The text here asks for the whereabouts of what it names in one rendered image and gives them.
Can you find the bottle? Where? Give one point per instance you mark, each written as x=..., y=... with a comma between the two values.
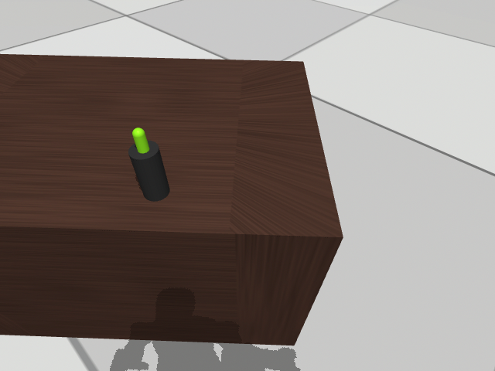
x=147, y=162

